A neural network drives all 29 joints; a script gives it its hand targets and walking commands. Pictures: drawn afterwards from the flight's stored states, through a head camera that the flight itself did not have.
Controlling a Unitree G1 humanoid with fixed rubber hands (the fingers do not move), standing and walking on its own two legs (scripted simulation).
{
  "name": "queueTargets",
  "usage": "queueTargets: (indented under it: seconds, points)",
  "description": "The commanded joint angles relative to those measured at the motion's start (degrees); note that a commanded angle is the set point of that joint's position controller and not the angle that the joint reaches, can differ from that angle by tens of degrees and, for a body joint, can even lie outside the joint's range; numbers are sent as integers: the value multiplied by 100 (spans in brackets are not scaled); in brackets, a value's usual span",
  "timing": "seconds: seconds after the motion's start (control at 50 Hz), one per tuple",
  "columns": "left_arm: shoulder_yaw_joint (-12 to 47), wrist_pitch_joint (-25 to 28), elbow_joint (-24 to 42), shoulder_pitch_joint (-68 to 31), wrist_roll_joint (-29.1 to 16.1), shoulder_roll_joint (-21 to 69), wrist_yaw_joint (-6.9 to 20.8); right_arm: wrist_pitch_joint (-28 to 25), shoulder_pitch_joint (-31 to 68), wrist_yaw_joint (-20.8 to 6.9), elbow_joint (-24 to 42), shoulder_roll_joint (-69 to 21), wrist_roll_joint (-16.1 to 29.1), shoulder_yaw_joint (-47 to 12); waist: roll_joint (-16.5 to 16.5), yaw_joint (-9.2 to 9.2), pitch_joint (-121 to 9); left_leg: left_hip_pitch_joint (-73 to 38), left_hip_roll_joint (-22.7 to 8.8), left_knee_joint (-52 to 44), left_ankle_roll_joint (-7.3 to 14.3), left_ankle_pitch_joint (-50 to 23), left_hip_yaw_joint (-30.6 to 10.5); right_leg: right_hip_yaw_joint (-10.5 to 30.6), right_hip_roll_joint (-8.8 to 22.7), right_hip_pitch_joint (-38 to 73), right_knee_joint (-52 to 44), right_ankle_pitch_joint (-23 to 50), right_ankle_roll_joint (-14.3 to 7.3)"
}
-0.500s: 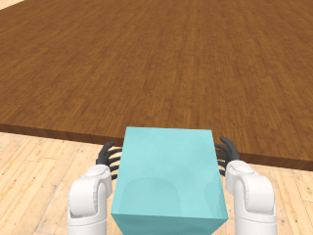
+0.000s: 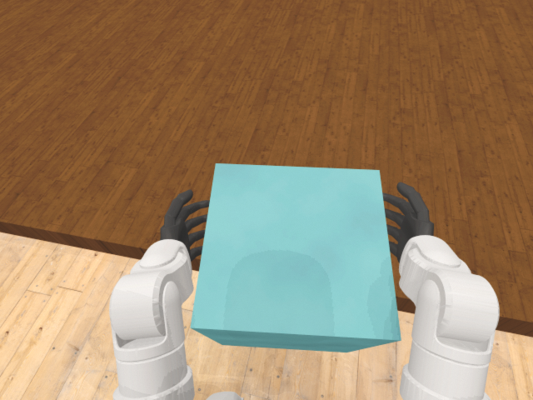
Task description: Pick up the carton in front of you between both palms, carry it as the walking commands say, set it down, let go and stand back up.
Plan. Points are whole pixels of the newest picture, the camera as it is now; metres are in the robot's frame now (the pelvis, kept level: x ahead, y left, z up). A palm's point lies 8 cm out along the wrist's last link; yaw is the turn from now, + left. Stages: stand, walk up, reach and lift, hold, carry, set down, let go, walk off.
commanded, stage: carry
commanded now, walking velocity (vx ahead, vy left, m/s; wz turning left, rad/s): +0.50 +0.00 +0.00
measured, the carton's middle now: (289, 270) +0.30 +0.00 +0.03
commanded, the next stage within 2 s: none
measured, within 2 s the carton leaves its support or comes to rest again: neither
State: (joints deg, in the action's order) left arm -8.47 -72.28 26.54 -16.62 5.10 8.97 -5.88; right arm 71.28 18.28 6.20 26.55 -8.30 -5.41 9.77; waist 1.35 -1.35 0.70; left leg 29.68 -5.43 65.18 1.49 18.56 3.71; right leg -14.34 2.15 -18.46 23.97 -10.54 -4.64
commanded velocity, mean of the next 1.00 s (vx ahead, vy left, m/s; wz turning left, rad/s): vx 0.06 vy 0.00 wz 0.00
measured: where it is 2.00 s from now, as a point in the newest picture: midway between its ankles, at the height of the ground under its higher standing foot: (301, 294)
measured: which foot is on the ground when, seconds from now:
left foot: up 0.00-0.26, down 0.28-1.00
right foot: down 0.00-0.30, up 0.32-0.58, down 0.60-1.00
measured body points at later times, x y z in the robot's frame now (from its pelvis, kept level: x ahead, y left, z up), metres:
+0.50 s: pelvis +0.26 +0.03 -0.01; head +0.39 +0.04 +0.42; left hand +0.69 +0.16 +0.09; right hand +0.67 -0.14 +0.10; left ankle +0.33 +0.10 -0.74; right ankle +0.24 -0.10 -0.71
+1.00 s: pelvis +0.40 +0.01 +0.01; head +0.45 +0.01 +0.46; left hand +0.78 +0.16 +0.12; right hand +0.79 -0.15 +0.12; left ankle +0.38 +0.10 -0.73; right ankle +0.33 -0.10 -0.73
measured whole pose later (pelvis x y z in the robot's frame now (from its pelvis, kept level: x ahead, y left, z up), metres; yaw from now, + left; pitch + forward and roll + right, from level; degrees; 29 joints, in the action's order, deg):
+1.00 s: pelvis +0.40 +0.01 +0.01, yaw -2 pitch +7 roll -1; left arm -13.7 -72.8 -2.4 -41.0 6.1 3.6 -7.7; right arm 71.1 41.3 6.3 -2.9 -1.3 -6.9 15.6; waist 0.7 -2.1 -1.2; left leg 19.3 -0.7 29.0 0.3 14.7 7.0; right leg -3.6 -0.1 -13.6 25.5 -12.4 -2.0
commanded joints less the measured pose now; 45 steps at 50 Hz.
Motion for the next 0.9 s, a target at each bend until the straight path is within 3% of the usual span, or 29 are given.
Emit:
queueTargets:
  seconds: [0.0, 0.12, 0.2, 0.24, 0.26, 0.28, 0.3, 0.32, 0.34, 0.36, 0.38, 0.42, 0.48, 0.52, 0.56, 0.58, 0.6, 0.62, 0.64, 0.66, 0.7, 0.72, 0.76, 0.78, 0.8, 0.82, 0.84, 0.86, 0.88]
  points:
    - [4210, -27, 557, -3818, -2541, 3930, 1276, 162, 3268, -1218, 79, -4141, 2301, -4311, -776, -20, -2435, 854, -70, -535, 22, -309, -44, 1638, 1499, 2508, -951, 1286, -452]
    - [3791, -376, -640, -4861, -2628, 3482, 1267, 546, 4386, -1126, -1159, -3816, 2324, -3913, -914, -133, -1752, 1048, 119, -2368, 26, -1251, 399, 946, 1128, 2326, -860, 1637, -496]
    - [3468, -460, -1399, -5838, -2675, 3774, 1227, 663, 5364, -1177, -1958, -4107, 2579, -3606, -1008, -33, -1653, -5, 480, -3342, 177, -1970, 760, 436, 932, 2133, -96, 3280, -145]
    - [3292, -467, -1749, -6376, -2706, 3981, 1194, 650, 5689, -1228, -2409, -4281, 2650, -3385, -666, 284, -2072, -1526, 758, -4138, 207, -2678, 1009, 84, 559, 1811, 1259, 3246, 215]
    - [3185, -457, -1924, -6600, -2692, 4026, 1173, 639, 5923, -1267, -2582, -4315, 2692, -3251, -256, 392, -2396, -2587, 187, -4049, 196, -3828, 472, 201, 358, 1130, 2172, 1908, 389]
    - [3134, -474, -2126, -6887, -2696, 4155, 1141, 628, 6104, -1285, -2845, -4358, 2693, -3069, 668, 404, -3057, -4123, -1237, -3193, 733, -6889, -1035, 494, -15, -69, 3296, -630, 567]
    - [3050, -489, -2371, -7032, -2728, 4399, 1101, 584, 6165, -1276, -3120, -4418, 2702, -2929, 1370, 546, -3688, -4902, -1735, -3371, 1469, -6913, -2141, 988, -527, -1005, 4462, -2403, 647]
    - [2971, -450, -2433, -7161, -2696, 4592, 1076, 533, 6270, -1294, -3123, -4657, 2794, -2858, 1257, 520, -3743, -4659, -1656, -3616, 1487, -5916, -2029, 1408, -374, -1181, 4764, -2469, 521]
    - [2927, -400, -2303, -7508, -2714, 4794, 1046, 478, 6585, -1318, -2943, -4934, 2864, -2799, 1058, 460, -3612, -4410, -1465, -3742, 1292, -5309, -1766, 1560, -202, -1292, 4535, -2340, 424]
    - [2891, -356, -2180, -7797, -2752, 5029, 1008, 445, 6953, -1330, -2725, -5174, 2926, -2744, 735, 377, -3370, -4074, -1331, -3829, 1088, -5173, -1449, 1606, -47, -1297, 4017, -2141, 404]
    - [2852, -320, -2068, -7953, -2772, 5190, 960, 422, 7242, -1328, -2556, -5369, 2968, -2718, 655, 313, -3239, -3863, -1209, -3941, 942, -5073, -1170, 1606, 83, -1210, 3259, -2079, 422]
    - [2845, -266, -1910, -7992, -2715, 5396, 857, 369, 7412, -1267, -2265, -5514, 2942, -2703, 624, 354, -3455, -3915, -1071, -3936, 926, -5379, -893, 1428, -50, -792, 2359, -2094, 504]
    - [2872, -138, -1809, -7467, -2437, 5386, 767, 290, 7108, -1160, -1857, -5452, 2715, -2821, 668, 339, -3982, -4407, -997, -3488, 962, -6409, -576, 1281, -173, -618, 1694, -1339, 526]
    - [2980, -50, -1682, -7191, -2267, 5293, 758, 213, 6952, -1118, -1588, -5351, 2594, -3025, 664, 305, -4107, -4509, -851, -3191, 950, -6688, -325, 1153, -196, -531, 1075, -697, 511]
    - [3124, 5, -1523, -6996, -2200, 5196, 793, 143, 6898, -1099, -1339, -5219, 2554, -3265, 568, 187, -4111, -3970, -571, -2851, 764, -6255, 40, 1016, -94, 245, 53, 743, 467]
    - [3191, 7, -1413, -6936, -2223, 5116, 832, 112, 6853, -1089, -1240, -5114, 2533, -3382, 448, 88, -4196, -3219, -449, -2827, 589, -5225, 89, 1217, 147, 1099, -21, 1589, 359]
    - [3218, 46, -1328, -6904, -2198, 4987, 857, 118, 6897, -1077, -1074, -5043, 2551, -3470, -254, 29, -4365, -2256, -182, -2661, 292, -3608, 143, 1887, 837, 1995, 937, 4281, -28]
    - [3259, 52, -1235, -6860, -2209, 4836, 877, 135, 6888, -1062, -948, -4946, 2538, -3543, -958, -24, -4317, -1615, 54, -2510, 126, -2072, 98, 2185, 1181, 2499, 1209, 5964, -342]
    - [3301, 36, -1177, -6820, -2240, 4760, 901, 151, 6865, -1047, -886, -4850, 2522, -3585, -1323, -72, -4172, -1090, 283, -2615, 26, -909, 142, 2285, 1287, 2871, 1240, 6759, -495]
    - [3363, 8, -1123, -6805, -2272, 4679, 929, 171, 6815, -1040, -893, -4800, 2516, -3623, -1397, -88, -4044, -788, 401, -2949, -21, -353, 164, 2222, 1270, 3133, 1291, 6936, -531]
    - [3483, -77, -1135, -6723, -2380, 4578, 985, 237, 6634, -1053, -1110, -4694, 2506, -3643, -1244, -64, -3918, -1231, 461, -3506, -28, -1006, 256, 1925, 1016, 2871, 1414, 6665, -315]
    - [3518, -116, -1193, -6664, -2411, 4553, 1009, 279, 6498, -1079, -1305, -4686, 2500, -3628, -977, -17, -3868, -1807, 372, -3633, -7, -1895, 245, 1767, 842, 2384, 1436, 5886, -161]
    - [3566, -182, -1334, -6572, -2420, 4606, 1051, 330, 6189, -1163, -1742, -4749, 2467, -3569, -75, 113, -3901, -3208, -167, -3152, 264, -5217, -105, 1370, 407, 943, 1546, 3337, 123]
    - [3554, -198, -1471, -6548, -2400, 4667, 1072, 347, 6108, -1211, -1923, -4818, 2471, -3539, 406, 183, -3895, -3903, -519, -2914, 460, -6988, -355, 1155, 135, 163, 1459, 1622, 252]
    - [3533, -198, -1627, -6510, -2376, 4768, 1096, 350, 6104, -1257, -2069, -4907, 2479, -3535, 772, 173, -3771, -4298, -688, -2857, 607, -7945, -429, 985, -85, -321, 893, 101, 323]
    - [3500, -183, -1759, -6551, -2373, 4858, 1122, 339, 6111, -1301, -2203, -5019, 2497, -3540, 802, 158, -3583, -4336, -659, -2845, 599, -7947, -382, 921, -170, -341, 323, -12, 370]
    - [3470, -168, -1920, -6581, -2378, 4937, 1155, 313, 6083, -1337, -2370, -5136, 2502, -3539, 697, 140, -3430, -4019, -533, -2829, 484, -7481, -302, 902, -183, 72, -39, 629, 391]
    - [3446, -149, -2134, -6533, -2401, 5039, 1199, 276, 6029, -1360, -2534, -5233, 2486, -3537, 500, 95, -3357, -3462, -341, -2749, 330, -6696, -132, 913, -134, 768, -190, 1676, 366]
    - [3409, -119, -2351, -6456, -2434, 5145, 1248, 231, 5953, -1374, -2697, -5334, 2460, -3515, 19, 26, -3329, -2563, -80, -2542, 174, -5304, 98, 1033, 25, 1728, -7, 3471, 320]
